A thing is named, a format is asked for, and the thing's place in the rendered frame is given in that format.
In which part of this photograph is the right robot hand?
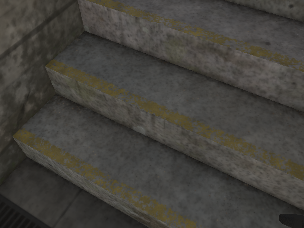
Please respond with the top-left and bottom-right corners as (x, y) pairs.
(278, 214), (304, 228)

